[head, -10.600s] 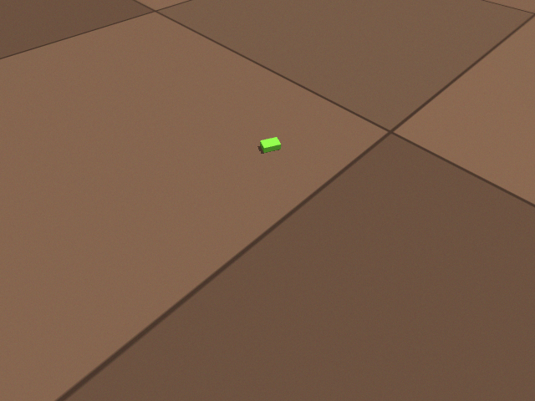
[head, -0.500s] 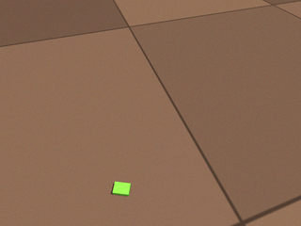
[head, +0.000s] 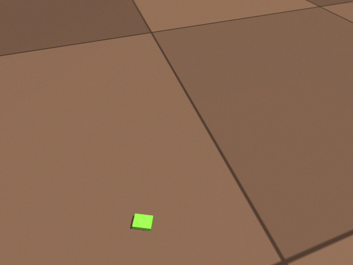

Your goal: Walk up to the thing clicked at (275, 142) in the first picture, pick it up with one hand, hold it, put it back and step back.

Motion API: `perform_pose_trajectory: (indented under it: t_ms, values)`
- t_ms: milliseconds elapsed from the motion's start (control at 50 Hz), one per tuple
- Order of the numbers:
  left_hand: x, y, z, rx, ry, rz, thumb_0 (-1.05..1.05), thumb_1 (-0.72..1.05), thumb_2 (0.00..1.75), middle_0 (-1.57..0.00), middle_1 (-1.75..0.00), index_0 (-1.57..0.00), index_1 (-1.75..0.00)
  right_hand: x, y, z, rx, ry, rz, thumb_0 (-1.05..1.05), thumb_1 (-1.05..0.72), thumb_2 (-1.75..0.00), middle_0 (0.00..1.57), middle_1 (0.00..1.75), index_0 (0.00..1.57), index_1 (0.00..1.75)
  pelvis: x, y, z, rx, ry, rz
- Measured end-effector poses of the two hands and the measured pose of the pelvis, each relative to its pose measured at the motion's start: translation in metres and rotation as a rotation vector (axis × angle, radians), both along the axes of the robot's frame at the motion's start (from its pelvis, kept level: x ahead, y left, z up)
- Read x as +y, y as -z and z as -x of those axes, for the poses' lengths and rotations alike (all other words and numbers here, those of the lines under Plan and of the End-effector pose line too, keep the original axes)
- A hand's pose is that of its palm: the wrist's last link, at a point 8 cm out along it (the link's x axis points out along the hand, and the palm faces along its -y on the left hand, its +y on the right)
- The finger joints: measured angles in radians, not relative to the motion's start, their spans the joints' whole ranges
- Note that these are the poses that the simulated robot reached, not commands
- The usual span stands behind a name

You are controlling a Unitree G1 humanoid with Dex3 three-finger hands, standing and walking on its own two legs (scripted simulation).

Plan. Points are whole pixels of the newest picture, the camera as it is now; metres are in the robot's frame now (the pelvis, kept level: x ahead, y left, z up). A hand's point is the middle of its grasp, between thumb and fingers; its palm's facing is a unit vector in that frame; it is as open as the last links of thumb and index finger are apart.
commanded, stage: stand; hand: left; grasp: from above
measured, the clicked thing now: (143, 222) +0.45 +0.21 -0.77
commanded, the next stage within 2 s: rise first in 0.08 s
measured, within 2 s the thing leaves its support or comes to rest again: neither
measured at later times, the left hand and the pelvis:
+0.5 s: hand out of the picture +0.15 +0.25 -0.17, palm faces -0.04 -0.93 -0.35, open 10.1 cm; pelvis -0.02 +0.00 -0.02, yaw +0 degrees
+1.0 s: hand out of the picture +0.11 +0.26 -0.23, palm faces -0.15 -0.88 -0.44, open 13.7 cm; pelvis -0.02 +0.00 -0.09, yaw +1 degrees
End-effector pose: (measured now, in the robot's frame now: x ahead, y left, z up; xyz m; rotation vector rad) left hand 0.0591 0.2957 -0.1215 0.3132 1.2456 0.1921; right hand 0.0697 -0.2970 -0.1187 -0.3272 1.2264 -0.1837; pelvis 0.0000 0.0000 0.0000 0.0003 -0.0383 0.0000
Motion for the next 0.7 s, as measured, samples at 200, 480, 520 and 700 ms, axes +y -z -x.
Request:
perform_pose_trajectory:
  t_ms: [200, 480, 520, 700]
  values:
    - [0.000, -0.001, 0.001, -0.004, 0.000, -0.003, 0.00, 0.90, 0.90, -0.21, -0.30, -0.21, -0.31, 0.001, 0.001, 0.002, 0.002, -0.002, -0.002, 0.01, -0.91, -0.90, 0.20, 0.30, 0.20, 0.30, 0.000, 0.000, 0.001, -0.001, -0.003, 0.000]
    - [-0.001, 0.012, -0.080, -0.164, 0.062, -0.007, 0.00, 0.32, 0.89, -0.19, -0.75, -0.20, -0.75, 0.036, 0.011, -0.004, -0.176, 0.021, -0.059, 0.01, -0.90, -0.90, 0.20, 0.30, 0.20, 0.30, -0.003, 0.024, 0.018, 0.157, -0.005, 0.011]
    - [0.000, 0.014, -0.078, -0.132, 0.076, -0.021, 0.00, 0.18, 0.89, -0.19, -0.80, -0.20, -0.80, 0.038, 0.014, -0.006, -0.189, 0.023, -0.067, 0.01, -0.90, -0.90, 0.20, 0.30, 0.20, 0.30, -0.001, 0.026, 0.016, 0.167, -0.007, 0.014]
    - [0.003, 0.045, -0.059, -0.078, 0.083, -0.049, 0.00, -0.31, 0.90, -0.19, -0.92, -0.19, -0.93, 0.043, 0.028, -0.037, -0.305, -0.036, -0.058, 0.01, -0.90, -0.90, 0.20, 0.30, 0.20, 0.30, 0.003, 0.055, 0.017, 0.252, -0.009, 0.023]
